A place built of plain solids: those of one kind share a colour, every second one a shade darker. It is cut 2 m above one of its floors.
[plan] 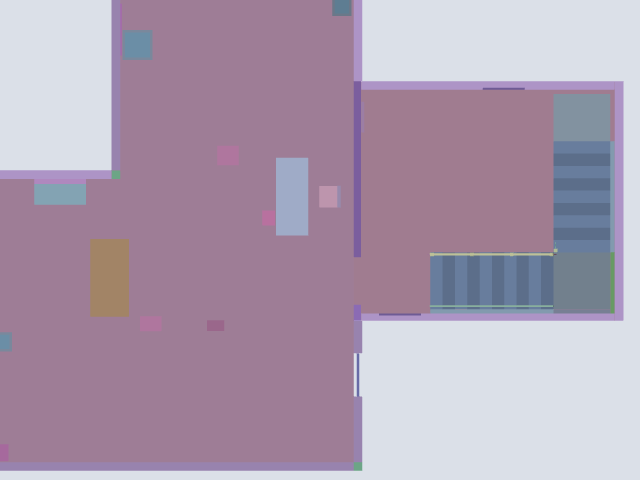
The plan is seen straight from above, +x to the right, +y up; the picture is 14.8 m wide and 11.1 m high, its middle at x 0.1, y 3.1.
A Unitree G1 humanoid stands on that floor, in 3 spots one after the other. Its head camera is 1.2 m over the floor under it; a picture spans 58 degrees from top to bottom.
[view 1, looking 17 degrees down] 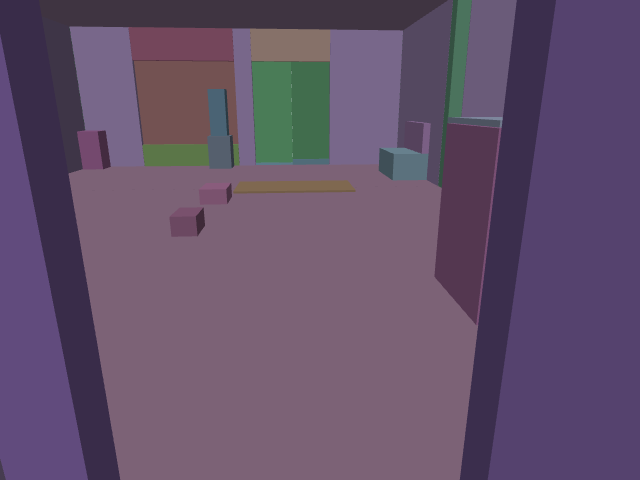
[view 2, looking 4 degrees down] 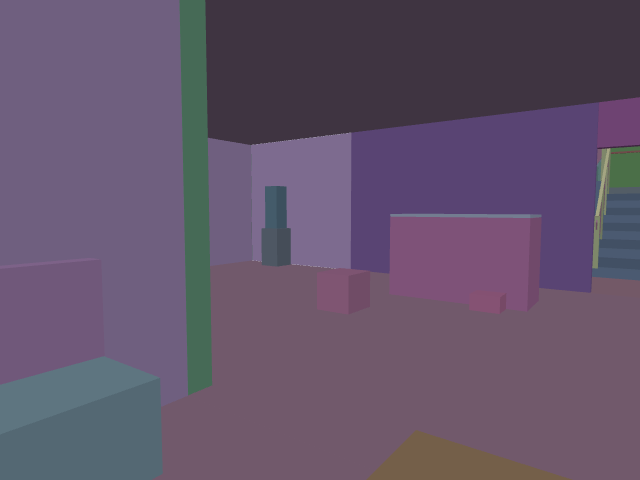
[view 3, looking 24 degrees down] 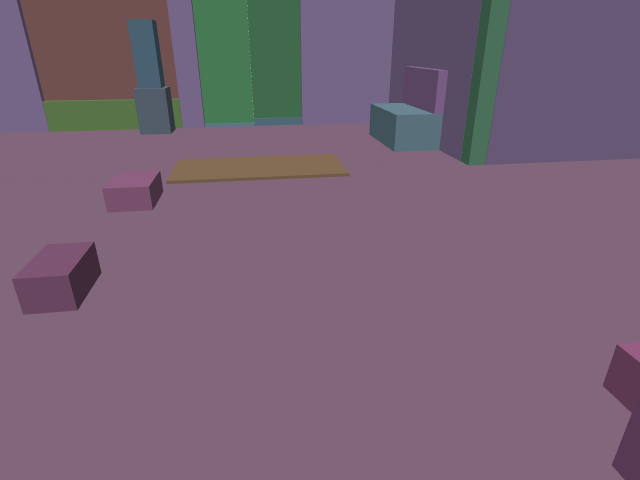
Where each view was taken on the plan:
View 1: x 2.00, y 2.15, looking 176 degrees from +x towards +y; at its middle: lobby_floor_slab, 4.10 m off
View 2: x -6.42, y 2.22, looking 36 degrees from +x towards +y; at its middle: wall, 9.05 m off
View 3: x -0.12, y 2.15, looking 171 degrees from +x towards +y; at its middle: lobby_floor_slab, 2.95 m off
